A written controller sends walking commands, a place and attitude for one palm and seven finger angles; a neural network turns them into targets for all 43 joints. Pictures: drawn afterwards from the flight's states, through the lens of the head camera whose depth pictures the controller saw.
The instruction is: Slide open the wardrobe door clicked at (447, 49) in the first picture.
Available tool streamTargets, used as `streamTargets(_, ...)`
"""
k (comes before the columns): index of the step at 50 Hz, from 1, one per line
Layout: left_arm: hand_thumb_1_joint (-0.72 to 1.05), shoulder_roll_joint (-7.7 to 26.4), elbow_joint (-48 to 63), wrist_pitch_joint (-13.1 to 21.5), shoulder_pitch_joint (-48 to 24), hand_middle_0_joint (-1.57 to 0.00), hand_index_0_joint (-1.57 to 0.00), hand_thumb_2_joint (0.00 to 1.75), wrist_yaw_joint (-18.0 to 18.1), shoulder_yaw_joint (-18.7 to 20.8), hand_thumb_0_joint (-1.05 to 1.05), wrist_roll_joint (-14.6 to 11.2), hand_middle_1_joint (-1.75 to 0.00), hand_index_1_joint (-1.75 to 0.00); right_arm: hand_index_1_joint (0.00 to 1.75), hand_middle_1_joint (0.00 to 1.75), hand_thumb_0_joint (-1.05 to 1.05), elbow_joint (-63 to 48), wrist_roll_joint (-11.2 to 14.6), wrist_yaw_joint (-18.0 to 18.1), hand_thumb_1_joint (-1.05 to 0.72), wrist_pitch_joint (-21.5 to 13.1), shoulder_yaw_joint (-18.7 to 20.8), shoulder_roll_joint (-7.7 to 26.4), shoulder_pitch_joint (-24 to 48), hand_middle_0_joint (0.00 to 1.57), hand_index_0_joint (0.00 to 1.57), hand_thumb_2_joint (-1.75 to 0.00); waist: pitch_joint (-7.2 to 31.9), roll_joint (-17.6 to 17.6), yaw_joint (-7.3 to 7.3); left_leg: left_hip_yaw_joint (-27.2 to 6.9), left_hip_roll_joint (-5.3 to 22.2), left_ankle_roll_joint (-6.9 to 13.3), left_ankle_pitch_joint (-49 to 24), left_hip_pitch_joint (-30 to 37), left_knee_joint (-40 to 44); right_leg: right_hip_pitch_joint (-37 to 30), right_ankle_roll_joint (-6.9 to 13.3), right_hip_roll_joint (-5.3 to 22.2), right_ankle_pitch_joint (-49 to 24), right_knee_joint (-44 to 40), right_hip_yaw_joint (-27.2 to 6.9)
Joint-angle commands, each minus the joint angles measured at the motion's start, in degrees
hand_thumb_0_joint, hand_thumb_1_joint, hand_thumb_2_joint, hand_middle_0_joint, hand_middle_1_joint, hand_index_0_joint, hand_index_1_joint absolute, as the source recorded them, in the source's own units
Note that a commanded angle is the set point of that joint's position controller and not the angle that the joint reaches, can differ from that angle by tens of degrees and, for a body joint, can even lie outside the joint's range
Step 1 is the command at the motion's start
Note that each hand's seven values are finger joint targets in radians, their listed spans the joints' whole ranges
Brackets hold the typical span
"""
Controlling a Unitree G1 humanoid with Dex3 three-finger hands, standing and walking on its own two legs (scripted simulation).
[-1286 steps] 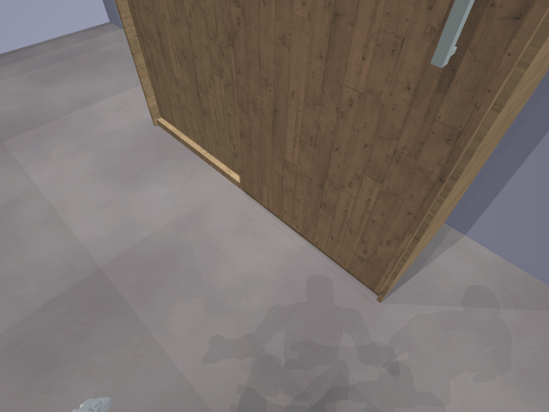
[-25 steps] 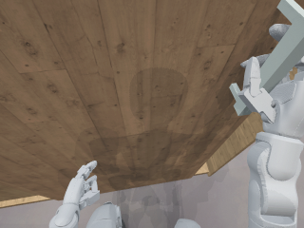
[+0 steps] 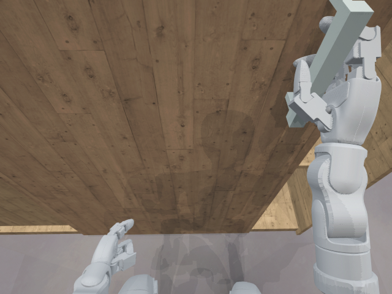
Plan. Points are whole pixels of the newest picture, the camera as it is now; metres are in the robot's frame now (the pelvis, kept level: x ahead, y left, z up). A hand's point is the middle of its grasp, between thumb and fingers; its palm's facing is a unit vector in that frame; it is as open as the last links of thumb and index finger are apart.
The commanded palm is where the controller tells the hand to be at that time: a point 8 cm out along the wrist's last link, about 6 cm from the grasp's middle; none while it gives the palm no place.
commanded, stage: step sideways, sliding the door along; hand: right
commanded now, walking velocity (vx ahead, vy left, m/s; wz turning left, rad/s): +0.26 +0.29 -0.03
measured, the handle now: (313, 67) +0.37 -0.18 +0.26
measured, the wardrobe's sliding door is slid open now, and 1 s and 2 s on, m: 0.25 0.42 0.58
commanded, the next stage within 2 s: none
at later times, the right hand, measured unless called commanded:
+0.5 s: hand (229, 91) +0.33 -0.06 +0.26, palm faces +0.21 +0.98 +0.04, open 7.0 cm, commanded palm +0.31 -0.04 +0.21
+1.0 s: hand (166, 90) +0.34 +0.02 +0.25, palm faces +0.31 +0.95 +0.04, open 7.0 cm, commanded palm +0.32 +0.04 +0.20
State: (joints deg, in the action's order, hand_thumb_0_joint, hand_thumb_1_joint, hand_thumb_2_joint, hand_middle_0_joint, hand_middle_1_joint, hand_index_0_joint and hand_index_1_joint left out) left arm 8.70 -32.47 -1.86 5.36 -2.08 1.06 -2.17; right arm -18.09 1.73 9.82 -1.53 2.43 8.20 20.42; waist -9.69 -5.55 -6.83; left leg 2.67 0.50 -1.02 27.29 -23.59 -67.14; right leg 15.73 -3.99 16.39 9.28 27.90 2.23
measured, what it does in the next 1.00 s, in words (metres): steps to the left: left foot, then right foot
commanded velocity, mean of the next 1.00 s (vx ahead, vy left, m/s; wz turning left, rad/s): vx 0.11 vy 0.30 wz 0.02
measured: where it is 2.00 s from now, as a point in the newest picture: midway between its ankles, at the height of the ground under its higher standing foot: outside the picture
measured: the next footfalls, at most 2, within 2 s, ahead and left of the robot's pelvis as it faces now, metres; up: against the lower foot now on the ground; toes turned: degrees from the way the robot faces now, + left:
left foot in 0.10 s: +0.00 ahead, +0.22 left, +0.00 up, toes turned +4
right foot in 0.24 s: +0.07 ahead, -0.07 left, +0.00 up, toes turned -4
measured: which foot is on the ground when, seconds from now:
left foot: up 0.00-0.08, down 0.10-0.24, up 0.26-0.64, down 0.66-0.82, up 0.84-1.00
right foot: down 0.00-0.10, up 0.12-0.22, down 0.24-0.66, up 0.68-0.80, down 0.82-1.00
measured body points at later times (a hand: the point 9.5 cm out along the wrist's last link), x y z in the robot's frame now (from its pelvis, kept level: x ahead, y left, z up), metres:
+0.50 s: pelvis -0.04 +0.13 +0.01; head +0.01 +0.08 +0.45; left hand +0.17 +0.32 -0.08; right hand +0.32 -0.11 +0.25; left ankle -0.02 +0.30 -0.57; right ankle +0.03 -0.07 -0.74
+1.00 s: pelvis +0.00 +0.24 +0.01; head +0.05 +0.19 +0.45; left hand +0.20 +0.44 -0.08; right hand +0.32 -0.03 +0.25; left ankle -0.04 +0.40 -0.46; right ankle +0.03 +0.08 -0.74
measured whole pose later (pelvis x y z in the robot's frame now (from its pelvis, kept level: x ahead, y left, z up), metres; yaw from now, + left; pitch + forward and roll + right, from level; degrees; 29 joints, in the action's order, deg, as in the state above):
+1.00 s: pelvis +0.00 +0.24 +0.01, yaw -2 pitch -3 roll +7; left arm 9.4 -35.2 -2.2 6.0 -0.6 1.7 -2.3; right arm -9.3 3.3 8.9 -1.3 7.4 13.2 28.2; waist -10.5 -1.9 -7.3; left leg 2.0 -2.5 -1.1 28.0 -41.6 -108.1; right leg 13.6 -0.2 13.3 11.3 27.8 -1.3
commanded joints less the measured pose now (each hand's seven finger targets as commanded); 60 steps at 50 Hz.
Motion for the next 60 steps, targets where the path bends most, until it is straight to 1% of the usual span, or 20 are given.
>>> streamTargets(1, 0.9, 7.5, 9.3, 4.5, -5.7, -0.2, -0.2, 0.9, 0.5, 2.1, 0.0, -0.7, -0.3, -0.3, 1.4, 1.4, 0.0, -12.0, 0.9, -6.4, -0.9, -8.1, -11.5, -0.8, 30.1, 0.45, 0.45, -0.9, 23.0, -16.2, 8.69, 3.0, -0.1, 0.7, -1.6, 6.6, 27.7, -16.8, 10.8, 6.1, -11.5, -1.1, -4.1)
streamTargets(4, 0.9, 3.7, 8.2, 5.5, -6.7, -0.2, -0.2, 0.9, 1.9, 0.4, 0.0, -2.6, -0.3, -0.3, 1.4, 1.4, 0.0, -9.2, 0.5, -6.2, -0.9, -7.4, -10.9, 1.3, 34.4, 0.45, 0.45, -0.9, 23.9, 4.6, 7.88, 0.3, 3.5, 2.0, -23.6, 18.2, 50.3, -9.2, 5.5, -5.3, 6.8, 17.3, 1.0)
streamTargets(7, 0.9, 6.7, 5.1, 5.9, -9.0, -0.2, -0.2, 0.9, 3.3, 2.0, 0.0, -1.2, -0.3, -0.3, 1.4, 1.4, 0.0, -9.4, 0.3, -4.6, -0.9, -6.5, -7.7, 6.3, 40.5, 0.45, 0.45, -0.9, 19.6, 32.4, 6.08, -22.4, 16.4, 13.9, -40.3, 18.8, 49.3, 10.6, 3.5, -14.7, 22.2, 41.6, -2.3)
streamTargets(10, 0.9, 4.3, 2.9, 4.6, -6.9, -0.2, -0.2, 0.9, 3.3, 0.2, 0.0, -1.3, -0.3, -0.3, 1.4, 1.4, 0.0, -9.7, 1.6, -4.4, -0.9, -6.8, -13.1, -2.7, 39.7, 0.45, 0.45, -0.9, 24.8, 16.2, 10.73, -4.5, 11.3, 9.8, -57.9, 25.4, 25.3, -2.6, 4.6, -13.2, 7.5, -0.9, -0.5)
streamTargets(11, 0.9, 6.3, 3.4, 4.9, -7.5, -0.2, -0.2, 0.9, 3.3, 1.5, 0.0, -0.7, -0.3, -0.3, 1.4, 1.4, 0.0, -10.0, 1.8, -4.8, -0.9, -8.2, -13.3, -2.3, 39.3, 0.45, 0.45, -0.9, 29.1, 2.9, 10.94, -0.1, 5.8, 5.7, -48.3, 16.4, 9.6, -19.2, 5.8, -10.5, -16.4, -14.0, -0.8)
streamTargets(12, 0.9, 8.8, 5.2, 4.9, -10.1, -0.2, -0.2, 0.9, 2.0, 4.0, 0.0, -0.1, -0.3, -0.3, 1.4, 1.4, 0.0, -9.4, 2.8, -5.4, -0.9, -9.1, -13.7, -2.2, 38.8, 0.45, 0.45, -0.9, 31.0, -15.1, 8.31, -0.5, 0.0, 2.2, -7.3, -5.0, -1.4, -35.2, 12.0, 7.8, -40.5, -8.1, -21.7)
streamTargets(15, 0.9, 6.7, 5.6, 3.4, -10.7, -0.2, -0.2, 0.9, 0.5, 2.9, 0.0, -0.5, -0.3, -0.3, 1.4, 1.4, 0.0, -9.1, 2.9, -6.4, -0.9, -9.0, -11.8, -0.3, 43.7, 0.45, 0.45, -0.9, 25.7, -8.7, 8.88, -8.2, -0.1, 1.5, 0.7, -12.3, -24.1, -22.2, 21.8, 11.9, -22.6, -9.9, -27.6)
streamTargets(21, 0.9, 8.1, 5.9, 4.4, -5.4, -0.2, -0.2, 0.9, 1.6, 3.0, 0.0, -0.4, -0.3, -0.3, 1.4, 1.4, 0.0, -1.6, 0.9, -7.5, -0.9, -5.9, -13.4, -3.2, 43.8, 0.45, 0.45, -0.9, 23.4, -10.4, 6.97, -1.7, 2.3, 0.8, -6.5, -19.9, -23.7, -19.1, 15.4, 6.9, 2.0, -10.1, -10.8)
streamTargets(28, 0.9, 8.2, 6.4, 6.5, -5.2, -0.2, -0.2, 0.9, 2.8, 2.3, 0.0, -0.6, -0.3, -0.3, 1.4, 1.4, 0.0, 5.6, 2.1, -7.5, -0.9, -6.4, -10.3, -0.8, 46.0, 0.45, 0.45, -0.9, 22.1, -19.0, 7.89, 5.3, 0.0, 1.2, -0.6, 7.2, 17.2, -5.6, 10.2, 5.3, 7.0, -7.8, -3.5)
streamTargets(31, 0.9, 5.6, 5.1, 6.6, -4.8, -0.2, -0.2, 0.9, 3.1, 1.3, 0.0, -1.7, -0.3, -0.3, 1.4, 1.4, 0.0, 4.6, 2.0, -7.2, -0.9, -6.0, -8.7, 2.3, 45.0, 0.45, 0.45, -0.9, 24.3, -1.4, 7.22, 3.3, 0.1, 0.5, -15.7, 18.0, 39.6, -2.6, 6.2, -2.5, 12.0, 11.5, -1.9)
streamTargets(33, 0.9, 2.8, 4.1, 7.1, -6.8, -0.2, -0.2, 0.9, 3.6, 0.1, 0.0, -1.9, -0.3, -0.3, 1.4, 1.4, 0.0, 1.7, 1.3, -5.7, -0.9, -5.3, -3.7, 10.3, 45.0, 0.45, 0.45, -0.9, 23.9, 25.2, 7.17, -22.8, 17.8, 10.3, -32.2, 20.1, 50.9, 12.7, 2.7, -12.9, 24.6, 39.9, -0.3)
streamTargets(34, 0.9, 4.7, 2.1, 7.7, -6.6, -0.2, -0.2, 0.9, 3.7, -0.1, 0.0, -0.4, -0.3, -0.3, 1.4, 1.4, 0.0, -1.4, 1.5, -4.2, -0.9, -5.2, -1.0, 13.0, 45.7, 0.45, 0.45, -0.9, 23.1, 11.4, 6.95, -21.5, 20.3, 12.9, -34.3, 17.1, 50.4, 12.0, 2.4, -13.5, 25.5, 44.3, -1.1)
streamTargets(36, 0.9, 6.5, 3.5, 6.4, -8.0, -0.2, -0.2, 0.9, 3.9, 1.4, 0.0, -1.7, -0.3, -0.3, 1.4, 1.4, 0.0, -7.6, 2.8, -4.3, -0.9, -4.1, -3.9, 9.2, 43.8, 0.45, 0.45, -0.9, 19.4, 34.2, 5.98, -24.2, 18.4, 17.1, -42.2, 17.2, 45.9, 13.4, 3.0, -13.3, 24.9, 46.1, -4.5)
streamTargets(39, 0.9, 6.1, 2.8, 4.1, -8.0, -0.2, -0.2, 0.9, 4.5, 0.4, 0.0, -1.6, -0.3, -0.3, 1.4, 1.4, 0.0, -9.6, 3.6, -3.6, -0.9, -5.1, -7.5, 3.3, 38.8, 0.45, 0.45, -0.9, 27.0, 15.8, 10.03, -2.6, 9.3, 6.4, -56.0, 24.7, 16.3, -6.6, 3.7, -11.8, -3.6, -14.0, -0.4)
streamTargets(40, 0.9, 8.9, 4.9, 4.4, -10.2, -0.2, -0.2, 0.9, 3.6, 2.9, 0.0, -0.8, -0.3, -0.3, 1.4, 1.4, 0.0, -11.3, 3.4, -3.9, -0.9, -6.7, -7.4, 3.8, 38.1, 0.45, 0.45, -0.9, 29.2, -6.7, 7.88, -0.3, 2.1, 2.5, -29.2, 4.5, 1.8, -27.5, 8.2, 1.1, -31.5, -14.6, -11.4)
streamTargets(41, 0.9, 8.8, 6.4, 3.9, -10.6, -0.2, -0.2, 0.9, 2.0, 4.3, 0.0, -1.2, -0.3, -0.3, 1.4, 1.4, 0.0, -8.7, 4.1, -4.4, -0.9, -7.6, -8.8, 0.8, 36.6, 0.45, 0.45, -0.9, 32.8, -14.2, 7.09, -3.9, -0.9, 1.7, 0.9, -4.5, -14.3, -31.5, 13.4, 12.3, -42.3, -8.3, -23.1)
streamTargets(44, 0.9, 9.1, 6.0, 2.5, -10.3, -0.2, -0.2, 0.9, 1.0, 3.8, 0.0, -0.5, -0.3, -0.3, 1.4, 1.4, 0.0, -11.9, 3.3, -4.2, -0.9, -8.6, -5.2, 6.3, 40.3, 0.45, 0.45, -0.9, 23.9, -10.4, 7.83, -7.6, -0.9, 0.3, 4.2, -19.0, -38.7, -21.4, 22.1, 13.8, -27.9, -9.0, -24.2)
streamTargets(48, 0.9, 9.2, 6.4, 2.8, -4.7, -0.2, -0.2, 0.9, 2.1, 3.3, 0.0, 0.0, -0.3, -0.3, 1.4, 1.4, 0.0, -11.4, 1.7, -4.7, -0.9, -7.5, -8.6, 2.3, 34.9, 0.45, 0.45, -0.9, 22.8, -6.7, 6.53, -6.2, 1.1, -0.3, 1.1, -34.3, -46.0, -26.7, 18.3, 11.4, -16.6, -5.7, -14.1)
streamTargets(53, 0.9, 9.8, 9.5, 6.0, -4.7, -0.2, -0.2, 0.9, 2.7, 3.5, 0.0, 0.3, -0.3, -0.3, 1.4, 1.4, 0.0, -13.6, 1.2, -5.3, -0.9, -7.4, -7.0, 3.8, 33.6, 0.45, 0.45, -0.9, 25.5, -16.0, 6.42, 0.4, 1.6, -1.9, -0.2, -33.7, -40.8, -28.0, 15.8, 8.6, -15.1, -7.6, -7.7)
streamTargets(60, 0.9, 10.7, 9.9, 7.9, -4.5, -0.2, -0.2, 0.9, 3.0, 3.9, 0.0, 0.5, -0.3, -0.3, 1.4, 1.4, 0.0, -8.8, 2.0, -5.5, -0.9, -7.7, -2.5, 6.4, 31.0, 0.45, 0.45, -0.9, 20.4, -21.0, 7.02, 3.8, 3.9, -0.6, 3.4, -14.1, -11.1, -13.8, 12.8, 10.4, -15.4, -6.4, 0.0)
